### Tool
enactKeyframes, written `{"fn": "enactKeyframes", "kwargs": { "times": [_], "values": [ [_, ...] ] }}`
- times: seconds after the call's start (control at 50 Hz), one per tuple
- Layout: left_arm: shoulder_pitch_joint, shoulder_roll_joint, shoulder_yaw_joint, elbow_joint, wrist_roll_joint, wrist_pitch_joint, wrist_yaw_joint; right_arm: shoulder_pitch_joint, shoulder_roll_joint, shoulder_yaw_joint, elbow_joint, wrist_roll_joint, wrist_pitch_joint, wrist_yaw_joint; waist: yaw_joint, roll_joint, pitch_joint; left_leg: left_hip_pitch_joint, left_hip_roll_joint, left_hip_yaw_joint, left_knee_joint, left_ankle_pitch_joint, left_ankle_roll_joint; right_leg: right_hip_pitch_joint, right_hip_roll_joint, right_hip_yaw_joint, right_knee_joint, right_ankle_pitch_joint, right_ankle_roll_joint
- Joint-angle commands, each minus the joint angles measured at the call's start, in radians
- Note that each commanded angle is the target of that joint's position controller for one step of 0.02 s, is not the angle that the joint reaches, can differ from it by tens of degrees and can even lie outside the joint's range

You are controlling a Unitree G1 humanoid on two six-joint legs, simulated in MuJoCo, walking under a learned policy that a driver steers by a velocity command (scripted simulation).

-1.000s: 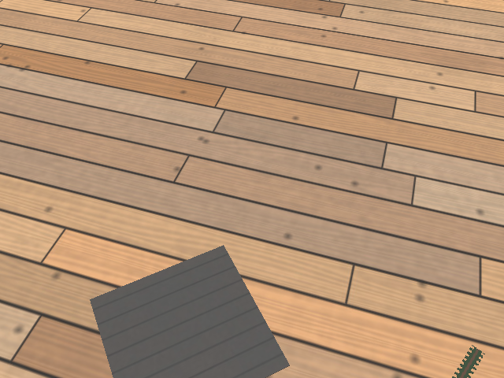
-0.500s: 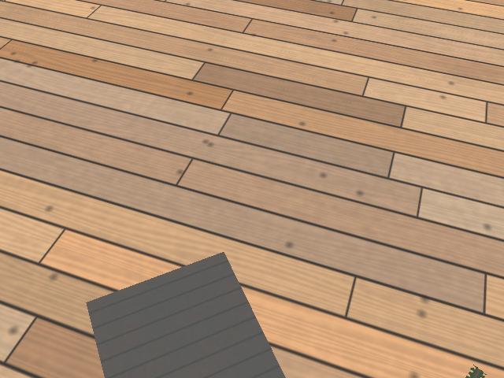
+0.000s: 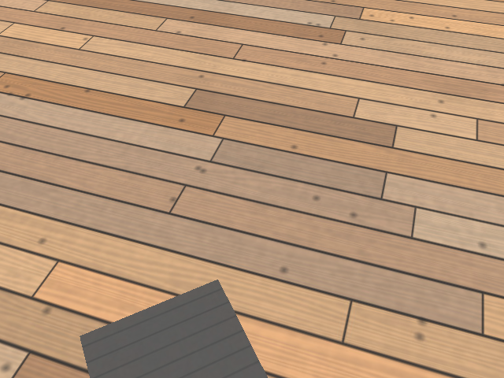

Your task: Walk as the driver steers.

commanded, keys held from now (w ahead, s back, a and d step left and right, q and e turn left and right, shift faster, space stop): w+shift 1.00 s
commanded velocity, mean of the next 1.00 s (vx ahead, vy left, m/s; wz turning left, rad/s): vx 0.90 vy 0.00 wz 0.00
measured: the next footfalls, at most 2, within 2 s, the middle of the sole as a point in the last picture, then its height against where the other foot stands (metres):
left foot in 0.54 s outside the picture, level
right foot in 1.04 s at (282, 241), level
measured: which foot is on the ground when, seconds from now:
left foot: down 0.00-0.08, up 0.10-0.52, down 0.54-1.00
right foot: down 0.00-0.54, up 0.56-1.00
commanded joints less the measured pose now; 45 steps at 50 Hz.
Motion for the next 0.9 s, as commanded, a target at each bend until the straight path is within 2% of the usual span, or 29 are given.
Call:
{"fn": "enactKeyframes", "kwargs": {
  "times": [0.02, 0.04, 0.06, 0.08, 0.1, 0.12, 0.14, 0.16, 0.18, 0.2, 0.22, 0.32, 0.38, 0.44, 0.5, 0.52, 0.54, 0.56, 0.58, 0.6, 0.62, 0.64, 0.66, 0.68, 0.7, 0.74, 0.8, 0.84, 0.9],
  "values": [
    [-0.073, 0.035, 0.004, -0.095, 0.087, 0.0, -0.039, -0.069, -0.174, -0.036, -0.059, -0.083, -0.01, 0.019, 0.043, 0.161, 0.119, -0.176, 0.14, -0.145, -0.239, -0.257, 0.178, 0.091, 0.037, -0.099, -0.168, -0.036, 0.013],
    [0.011, 0.034, 0.011, -0.075, 0.086, 0.018, -0.043, -0.091, -0.17, -0.042, -0.062, -0.084, -0.004, 0.024, 0.081, 0.137, 0.13, -0.276, 0.132, -0.112, -0.185, -0.27, 0.185, 0.247, 0.062, -0.151, -0.221, 0.048, 0.017],
    [0.13, 0.052, 0.023, -0.042, 0.075, 0.026, -0.036, -0.105, -0.171, -0.042, -0.068, -0.073, -0.003, 0.028, 0.133, 0.069, 0.105, -0.359, 0.111, -0.084, -0.079, -0.198, 0.188, 0.41, 0.096, -0.178, -0.249, 0.052, 0.017],
    [0.325, 0.092, 0.042, 0.013, 0.073, 0.015, -0.023, -0.126, -0.161, -0.038, -0.074, -0.076, -0.009, 0.03, 0.228, -0.051, 0.038, -0.459, 0.055, -0.018, 0.212, -0.02, 0.177, 0.619, 0.07, -0.108, -0.281, -0.02, 0.008],
    [0.521, 0.197, 0.059, 0.044, 0.1, -0.002, -0.007, -0.209, -0.057, -0.011, -0.13, -0.088, -0.02, 0.031, 0.308, -0.34, -0.038, -0.64, -0.031, 0.063, 0.698, -0.12, 0.132, 0.71, -0.215, 0.317, -0.444, -0.408, -0.037],
    [0.443, 0.191, 0.035, 0.035, 0.099, -0.004, -0.004, -0.223, 0.002, -0.001, -0.199, -0.06, -0.033, 0.042, 0.212, -0.414, 0.0, -0.855, -0.138, -0.094, 0.896, -0.159, 0.14, 0.618, -0.342, 0.838, -0.708, -0.653, -0.119],
    [0.272, 0.18, 0.031, -0.011, 0.089, -0.003, -0.001, -0.274, -0.038, -0.003, -0.225, -0.057, -0.033, 0.053, 0.122, -0.215, 0.111, -0.947, -0.009, -0.112, 0.978, -0.027, 0.152, 0.522, -0.39, 0.777, -0.687, -0.658, -0.151],
    [0.194, 0.133, 0.021, -0.044, 0.077, -0.012, -0.007, -0.279, -0.084, -0.011, -0.219, -0.06, -0.033, 0.068, 0.093, -0.065, 0.102, -0.889, 0.052, -0.077, 0.94, 0.095, 0.142, 0.449, -0.344, 0.633, -0.644, -0.5, -0.143],
    [0.172, 0.117, 0.014, -0.049, 0.072, -0.02, -0.01, -0.23, -0.077, -0.011, -0.199, -0.067, -0.029, 0.077, 0.055, -0.038, 0.078, -0.799, 0.081, -0.065, 0.878, 0.133, 0.12, 0.392, -0.285, 0.505, -0.651, -0.383, -0.129],
    [0.168, 0.094, 0.004, -0.05, 0.068, -0.028, -0.006, -0.211, -0.071, -0.011, -0.195, -0.084, -0.017, 0.084, 0.034, -0.059, 0.072, -0.743, 0.094, -0.049, 0.841, 0.142, 0.096, 0.347, -0.243, 0.427, -0.674, -0.321, -0.117],
    [0.187, 0.075, -0.003, -0.039, 0.07, -0.036, -0.001, -0.215, -0.063, -0.007, -0.2, -0.087, -0.003, 0.093, 0.029, -0.088, 0.085, -0.728, 0.097, -0.029, 0.833, 0.165, 0.076, 0.322, -0.217, 0.373, -0.696, -0.272, -0.117],
    [0.322, 0.068, -0.01, -0.009, 0.057, -0.056, 0.002, -0.43, -0.064, 0.005, -0.296, -0.069, 0.027, 0.097, 0.065, -0.048, 0.184, -0.829, 0.083, 0.048, 0.618, 0.276, 0.03, 0.352, -0.17, 0.202, -0.773, 0.007, -0.149],
    [0.343, 0.069, -0.011, -0.01, 0.051, -0.066, 0.006, -0.534, -0.047, 0.019, -0.345, -0.054, 0.027, 0.102, 0.077, -0.069, 0.209, -0.7, 0.059, 0.1, 0.388, 0.361, 0.048, 0.346, -0.163, 0.11, -0.845, 0.191, -0.144],
    [0.363, 0.084, -0.011, 0.003, 0.045, -0.065, 0.009, -0.57, -0.05, 0.023, -0.369, -0.054, 0.025, 0.096, 0.074, -0.066, 0.21, -0.62, 0.026, 0.142, 0.259, 0.362, 0.101, 0.469, -0.179, 0.033, -0.842, 0.476, -0.136],
    [0.366, 0.143, -0.001, 0.012, 0.059, -0.052, 0.016, -0.458, -0.091, 0.008, -0.353, -0.055, 0.02, 0.071, 0.004, -0.144, 0.081, -0.409, -0.087, 0.194, 0.236, 0.216, 0.159, 0.594, -0.204, -0.028, -0.564, 1.206, -0.108],
    [0.356, 0.173, 0.009, 0.014, 0.071, -0.038, 0.024, -0.299, -0.127, -0.008, -0.313, -0.053, 0.017, 0.06, -0.071, -0.177, -0.006, -0.256, -0.118, 0.183, 0.242, 0.141, 0.178, 0.592, -0.215, -0.037, -0.365, 1.326, -0.098],
    [0.321, 0.187, 0.015, 0.006, 0.074, -0.023, 0.028, -0.064, -0.163, -0.028, -0.239, -0.055, 0.014, 0.047, -0.178, -0.162, -0.112, -0.002, -0.127, 0.175, 0.178, 0.135, 0.194, 0.499, -0.186, -0.057, -0.083, 1.26, -0.084],
    [0.32, 0.129, 0.004, -0.018, 0.075, -0.021, 0.023, 0.121, -0.244, -0.054, -0.196, -0.076, 0.009, 0.032, -0.224, -0.082, -0.23, 0.298, 0.054, -0.037, 0.198, -0.134, 0.215, 0.233, -0.125, -0.045, 0.273, 0.893, -0.086],
    [0.409, -0.049, -0.031, -0.065, 0.036, -0.035, -0.012, 0.102, -0.314, -0.067, -0.185, -0.102, 0.003, 0.038, -0.076, 0.237, -0.308, 0.501, 0.324, -0.635, -0.012, -0.578, 0.3, -0.178, 0.071, 0.045, 0.616, -0.09, -0.057],
    [0.296, 0.062, -0.008, -0.089, 0.031, -0.052, -0.01, 0.036, -0.261, -0.063, -0.188, -0.074, 0.003, 0.052, -0.095, 0.149, -0.255, 0.421, 0.303, -0.822, -0.175, -0.608, 0.271, -0.283, 0.061, 0.173, 0.692, -0.052, -0.096],
    [0.193, 0.093, 0.002, -0.124, 0.026, -0.056, -0.005, -0.056, -0.201, -0.049, -0.185, -0.073, -0.007, 0.053, -0.054, 0.07, -0.083, 0.275, 0.276, -0.619, -0.159, -0.419, 0.25, -0.337, -0.001, 0.141, 0.679, 0.07, -0.103],
    [0.164, 0.079, -0.006, -0.129, 0.036, -0.058, -0.006, -0.086, -0.143, -0.035, -0.178, -0.07, -0.018, 0.056, -0.028, -0.033, -0.029, 0.132, 0.247, -0.485, -0.165, -0.238, 0.244, -0.291, -0.041, 0.133, 0.624, 0.125, -0.102],
    [0.16, 0.054, -0.01, -0.129, 0.052, -0.048, -0.012, -0.108, -0.109, -0.024, -0.166, -0.069, -0.026, 0.053, 0.015, -0.045, 0.008, 0.016, 0.199, -0.383, -0.181, -0.162, 0.213, -0.237, -0.066, 0.137, 0.578, 0.139, -0.096],
    [0.191, 0.028, -0.017, -0.135, 0.067, -0.032, -0.024, -0.107, -0.078, -0.01, -0.15, -0.066, -0.031, 0.048, 0.06, -0.006, 0.014, -0.068, 0.177, -0.322, -0.203, -0.148, 0.203, -0.186, -0.083, 0.138, 0.54, 0.14, -0.079],
    [0.181, 0.009, -0.023, -0.139, 0.074, -0.016, -0.034, -0.095, -0.061, -0.003, -0.138, -0.058, -0.038, 0.045, 0.076, 0.004, 0.044, -0.121, 0.157, -0.282, -0.234, -0.143, 0.2, -0.182, -0.099, 0.133, 0.514, 0.133, -0.063],
    [0.093, 0.006, -0.03, -0.179, 0.081, 0.004, -0.046, -0.055, -0.081, -0.002, -0.121, -0.041, -0.053, 0.041, 0.081, 0.002, 0.122, -0.163, 0.14, -0.217, -0.292, -0.097, 0.205, -0.275, -0.127, 0.103, 0.458, 0.163, -0.031],
    [-0.104, 0.035, -0.04, -0.258, 0.081, 0.006, -0.051, 0.023, -0.095, 0.002, -0.113, -0.037, -0.064, 0.05, 0.035, -0.018, 0.202, -0.179, 0.078, -0.089, -0.357, 0.13, 0.202, -0.345, -0.126, 0.02, 0.229, 0.317, -0.005],
    [-0.19, 0.025, -0.053, -0.289, 0.07, -0.003, -0.06, 0.059, -0.087, 0.008, -0.109, -0.029, -0.072, 0.051, 0.014, -0.024, 0.214, -0.195, 0.039, -0.013, -0.377, 0.341, 0.176, -0.24, -0.091, -0.042, 0.019, 0.45, -0.006],
    [-0.267, 0.026, -0.064, -0.317, 0.054, -0.008, -0.06, 0.131, -0.127, 0.009, -0.083, -0.02, -0.079, 0.039, -0.01, -0.006, 0.206, -0.043, 0.078, 0.03, -0.424, 0.678, 0.151, -0.143, -0.033, -0.094, -0.171, 0.561, -0.045]
  ]
}}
